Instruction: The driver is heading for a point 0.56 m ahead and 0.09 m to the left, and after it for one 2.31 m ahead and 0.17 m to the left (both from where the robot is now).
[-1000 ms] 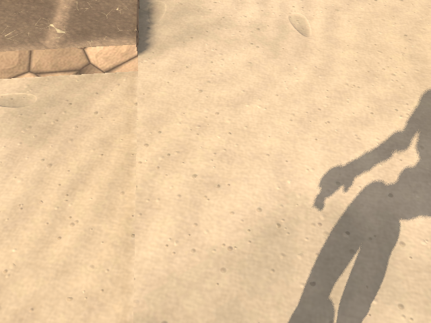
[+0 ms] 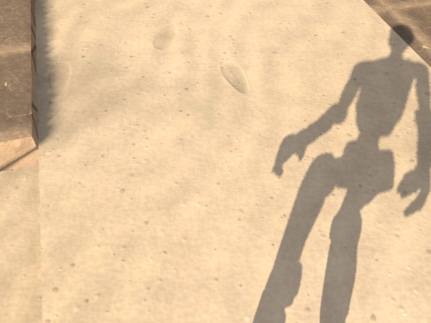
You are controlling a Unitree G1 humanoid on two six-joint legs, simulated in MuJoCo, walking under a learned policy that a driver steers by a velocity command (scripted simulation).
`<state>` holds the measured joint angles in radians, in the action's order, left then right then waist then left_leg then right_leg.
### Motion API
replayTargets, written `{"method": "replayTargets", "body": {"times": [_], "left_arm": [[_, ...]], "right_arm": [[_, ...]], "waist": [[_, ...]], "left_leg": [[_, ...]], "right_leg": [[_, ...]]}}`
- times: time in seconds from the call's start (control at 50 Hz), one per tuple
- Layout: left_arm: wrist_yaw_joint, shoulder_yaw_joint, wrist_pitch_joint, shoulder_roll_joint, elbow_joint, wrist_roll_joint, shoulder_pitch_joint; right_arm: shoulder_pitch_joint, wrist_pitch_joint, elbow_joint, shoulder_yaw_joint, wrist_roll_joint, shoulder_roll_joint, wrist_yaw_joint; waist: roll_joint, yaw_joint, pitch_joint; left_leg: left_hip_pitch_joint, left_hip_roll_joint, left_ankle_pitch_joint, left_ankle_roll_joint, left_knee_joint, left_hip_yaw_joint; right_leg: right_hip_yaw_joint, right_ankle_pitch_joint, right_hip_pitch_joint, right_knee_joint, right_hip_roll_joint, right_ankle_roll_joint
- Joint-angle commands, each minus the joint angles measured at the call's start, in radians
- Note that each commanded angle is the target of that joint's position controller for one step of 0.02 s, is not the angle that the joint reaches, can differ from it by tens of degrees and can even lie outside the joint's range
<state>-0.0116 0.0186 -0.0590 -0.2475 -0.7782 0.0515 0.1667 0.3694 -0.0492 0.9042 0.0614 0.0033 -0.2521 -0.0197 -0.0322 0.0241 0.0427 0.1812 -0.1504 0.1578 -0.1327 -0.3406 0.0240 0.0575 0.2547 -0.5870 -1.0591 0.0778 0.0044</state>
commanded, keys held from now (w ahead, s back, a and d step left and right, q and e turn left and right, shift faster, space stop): w+q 0.68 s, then e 0.32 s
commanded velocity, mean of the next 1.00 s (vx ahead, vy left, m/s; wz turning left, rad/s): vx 0.43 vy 0.00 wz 0.39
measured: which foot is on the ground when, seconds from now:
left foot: down 0.00-0.30, up 0.32-0.80, down 0.82-1.00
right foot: up 0.00-0.28, down 0.30-0.82, up 0.84-1.00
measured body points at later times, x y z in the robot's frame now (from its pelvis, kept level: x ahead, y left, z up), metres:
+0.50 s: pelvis +0.27 -0.05 +0.00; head +0.30 -0.06 +0.45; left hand +0.29 +0.24 -0.10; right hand +0.44 -0.29 -0.12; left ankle +0.21 +0.07 -0.66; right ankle +0.30 -0.13 -0.74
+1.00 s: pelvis +0.45 +0.07 +0.00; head +0.48 +0.10 +0.45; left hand +0.38 +0.31 -0.15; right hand +0.67 -0.09 -0.11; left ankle +0.47 +0.16 -0.74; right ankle +0.46 -0.09 -0.66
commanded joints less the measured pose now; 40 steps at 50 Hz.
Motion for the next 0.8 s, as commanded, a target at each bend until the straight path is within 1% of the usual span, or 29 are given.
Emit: {"method": "replayTargets", "body": {"times": [0.02,0.08,0.14,0.18,0.2,0.22,0.24,0.26,0.28,0.3,0.32,0.34,0.36,0.38,0.4,0.42,0.44,0.46,0.5,0.56,0.6,0.64,0.68,0.7,0.72,0.74,0.76,0.78,0.8], "left_arm": [[-0.002,0.012,0.01,-0.073,0.078,-0.001,-0.033],[-0.007,0.006,0.011,-0.066,0.112,-0.008,-0.132],[-0.009,-0.001,0.007,-0.065,0.147,-0.015,-0.221],[-0.01,-0.004,-0.002,-0.071,0.169,-0.02,-0.261],[-0.009,-0.004,-0.006,-0.077,0.176,-0.023,-0.26],[-0.007,-0.001,-0.011,-0.089,0.174,-0.025,-0.233],[-0.003,0.005,-0.016,-0.106,0.161,-0.027,-0.179],[0.005,0.015,-0.022,-0.129,0.134,-0.028,-0.087],[0.017,0.029,-0.036,-0.161,0.103,-0.022,0.035],[0.036,0.048,-0.043,-0.236,0.094,0.002,0.194],[0.042,0.066,-0.025,-0.315,0.101,0.016,0.197],[0.036,0.068,-0.01,-0.258,0.097,-0.003,0.162],[0.031,0.044,-0.008,-0.154,0.111,-0.012,0.104],[0.025,0.032,-0.012,-0.108,0.105,-0.014,0.069],[0.025,0.028,-0.016,-0.097,0.097,-0.013,0.067],[0.026,0.028,-0.023,-0.096,0.082,-0.017,0.08],[0.023,0.03,-0.032,-0.1,0.07,-0.024,0.095],[0.019,0.033,-0.041,-0.104,0.062,-0.029,0.112],[0.015,0.041,-0.051,-0.115,0.046,-0.036,0.133],[0.014,0.045,-0.049,-0.117,0.024,-0.035,0.166],[0.012,0.047,-0.046,-0.119,0.012,-0.033,0.18],[0.012,0.051,-0.044,-0.128,0.0,-0.034,0.196],[0.016,0.056,-0.04,-0.145,-0.015,-0.034,0.229],[0.018,0.053,-0.036,-0.139,-0.029,-0.034,0.248],[0.018,0.051,-0.029,-0.138,-0.045,-0.034,0.269],[0.019,0.049,-0.022,-0.144,-0.062,-0.034,0.286],[0.021,0.048,-0.017,-0.156,-0.077,-0.036,0.294],[0.023,0.048,-0.013,-0.168,-0.09,-0.04,0.294],[0.023,0.044,-0.009,-0.166,-0.095,-0.055,0.279]], "right_arm": [[0.02,-0.018,-0.063,0.032,-0.005,-0.144,0.005],[0.082,-0.011,-0.061,0.038,-0.006,-0.15,0.008],[0.132,-0.005,-0.063,0.041,0.001,-0.154,0.017],[0.143,-0.001,-0.071,0.044,0.012,-0.16,0.023],[0.132,0.0,-0.08,0.047,0.015,-0.166,0.026],[0.108,0.0,-0.091,0.05,0.016,-0.174,0.03],[0.071,-0.001,-0.105,0.053,0.016,-0.187,0.032],[0.041,-0.004,-0.116,0.056,0.016,-0.197,0.029],[0.024,-0.012,-0.119,0.053,0.006,-0.189,0.02],[0.027,-0.022,-0.15,0.034,-0.009,-0.122,0.012],[0.135,-0.018,-0.179,0.018,-0.034,-0.045,0.014],[0.145,-0.001,-0.156,0.025,0.003,-0.13,0.022],[0.069,0.007,-0.148,0.029,0.018,-0.145,0.016],[0.015,0.009,-0.156,0.026,0.02,-0.126,0.005],[-0.006,0.017,-0.16,0.025,0.027,-0.115,-0.005],[-0.006,0.029,-0.162,0.025,0.035,-0.112,-0.016],[-0.006,0.038,-0.163,0.023,0.036,-0.104,-0.023],[-0.019,0.044,-0.174,0.022,0.035,-0.098,-0.028],[-0.075,0.051,-0.199,0.017,0.035,-0.089,-0.037],[-0.173,0.053,-0.237,0.011,0.035,-0.083,-0.047],[-0.235,0.051,-0.258,0.002,0.031,-0.07,-0.053],[-0.302,0.046,-0.279,-0.009,0.031,-0.054,-0.062],[-0.369,0.044,-0.305,-0.016,0.033,-0.05,-0.069],[-0.388,0.04,-0.312,-0.021,0.036,-0.04,-0.068],[-0.394,0.035,-0.314,-0.024,0.039,-0.032,-0.064],[-0.381,0.029,-0.309,-0.026,0.043,-0.028,-0.056],[-0.337,0.022,-0.292,-0.025,0.048,-0.031,-0.046],[-0.243,0.011,-0.256,-0.019,0.053,-0.045,-0.035],[-0.105,-0.006,-0.203,-0.013,0.067,-0.062,-0.023]], "waist": [[0.067,-0.014,0.009],[0.09,0.034,-0.01],[0.101,0.07,-0.017],[0.11,0.081,-0.021],[0.116,0.072,-0.024],[0.123,0.05,-0.029],[0.129,0.018,-0.04],[0.128,-0.024,-0.076],[0.076,-0.09,-0.142],[-0.038,-0.145,-0.29],[-0.252,-0.082,-0.363],[-0.166,-0.054,-0.298],[-0.04,-0.054,-0.163],[-0.002,-0.046,-0.083],[-0.041,-0.035,-0.058],[-0.079,-0.024,-0.045],[-0.085,-0.018,-0.047],[-0.082,-0.014,-0.056],[-0.069,-0.012,-0.049],[-0.057,-0.025,-0.021],[-0.054,-0.036,-0.004],[-0.056,-0.053,0.013],[-0.054,-0.073,0.032],[-0.044,-0.079,0.048],[-0.042,-0.081,0.052],[-0.051,-0.076,0.04],[-0.069,-0.058,0.011],[-0.079,-0.016,-0.04],[-0.054,0.056,-0.111]], "left_leg": [[0.047,0.249,-0.203,-0.13,0.174,0.267],[-0.034,0.229,-0.251,-0.086,0.134,0.271],[-0.123,0.237,-0.323,-0.081,0.08,0.301],[-0.166,0.251,-0.376,-0.082,0.035,0.33],[-0.173,0.26,-0.389,-0.074,0.013,0.348],[-0.16,0.265,-0.392,-0.058,-0.009,0.364],[-0.127,0.264,-0.412,-0.038,-0.039,0.372],[-0.092,0.245,-0.466,-0.019,-0.112,0.375],[-0.037,0.188,-0.453,0.007,-0.275,0.33],[0.077,0.133,-0.227,0.032,-0.534,0.245],[0.381,-0.015,0.415,0.06,-0.772,0.112],[0.487,0.079,0.383,0.052,-0.886,0.088],[0.492,0.121,0.28,0.056,-0.896,0.085],[0.469,0.149,0.214,0.067,-0.856,0.075],[0.445,0.171,0.188,0.077,-0.826,0.065],[0.425,0.184,0.175,0.086,-0.815,0.056],[0.417,0.184,0.16,0.09,-0.818,0.047],[0.426,0.186,0.144,0.093,-0.819,0.043],[0.481,0.199,0.094,0.1,-0.81,0.042],[0.554,0.212,0.002,0.111,-0.744,0.027],[0.548,0.212,-0.069,0.111,-0.641,0.002],[0.507,0.211,-0.13,0.101,-0.516,-0.033],[0.483,0.21,-0.123,0.082,-0.423,-0.074],[0.453,0.198,-0.099,0.073,-0.365,-0.083],[0.413,0.175,-0.068,0.063,-0.317,-0.101],[0.361,0.144,-0.033,0.051,-0.282,-0.117],[0.287,0.109,-0.006,0.035,-0.251,-0.126],[0.18,0.082,-0.024,0.017,-0.191,-0.117],[-0.016,0.089,-0.186,-0.003,-0.07,-0.108]], "right_leg": [[-0.046,-0.11,-0.041,0.13,0.008,0.044],[-0.047,-0.218,-0.059,0.27,-0.01,0.054],[-0.047,-0.223,-0.079,0.36,-0.036,0.052],[-0.043,-0.196,-0.066,0.413,-0.056,0.042],[-0.033,-0.179,-0.034,0.449,-0.064,0.033],[-0.024,-0.156,0.03,0.491,-0.071,0.023],[-0.024,-0.121,0.131,0.534,-0.086,0.009],[-0.032,-0.091,0.271,0.57,-0.11,-0.008],[-0.007,-0.119,0.459,0.633,-0.076,-0.038],[0.197,0.069,0.691,0.657,0.143,-0.092],[0.62,0.13,0.885,0.75,0.38,-0.193],[0.716,0.248,0.801,0.761,0.379,-0.226],[0.554,0.237,0.669,0.78,0.32,-0.201],[0.394,0.107,0.563,0.809,0.258,-0.176],[0.284,-0.001,0.511,0.828,0.214,-0.151],[0.207,-0.091,0.478,0.842,0.184,-0.14],[0.157,-0.175,0.468,0.849,0.172,-0.139],[0.125,-0.244,0.472,0.853,0.175,-0.145],[0.064,-0.304,0.487,0.877,0.184,-0.158],[-0.026,-0.347,0.508,0.899,0.179,-0.163],[-0.09,-0.364,0.512,0.902,0.161,-0.152],[-0.145,-0.366,0.513,0.901,0.153,-0.14],[-0.173,-0.387,0.546,0.897,0.172,-0.133],[-0.184,-0.466,0.551,0.877,0.172,-0.13],[-0.195,-0.585,0.565,0.843,0.172,-0.127],[-0.199,-0.74,0.585,0.794,0.172,-0.122],[-0.199,-0.907,0.604,0.726,0.168,-0.115],[-0.196,-0.981,0.615,0.62,0.154,-0.104],[-0.218,-0.913,0.561,0.457,0.117,-0.079]]}}
Keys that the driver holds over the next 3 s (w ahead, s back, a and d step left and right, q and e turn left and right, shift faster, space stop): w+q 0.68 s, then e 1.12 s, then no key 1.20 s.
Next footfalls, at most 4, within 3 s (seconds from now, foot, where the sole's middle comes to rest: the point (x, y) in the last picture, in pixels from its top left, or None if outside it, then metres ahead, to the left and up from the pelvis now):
0.30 right None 0.34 -0.13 -0.78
0.82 left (158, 316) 0.51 0.18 -0.78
1.30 right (224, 298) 0.56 -0.03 -0.78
1.82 left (162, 306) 0.54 0.16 -0.78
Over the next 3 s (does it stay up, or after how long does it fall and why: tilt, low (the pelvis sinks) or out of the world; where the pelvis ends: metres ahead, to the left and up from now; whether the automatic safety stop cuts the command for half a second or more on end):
stays up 0.46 0.06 0.00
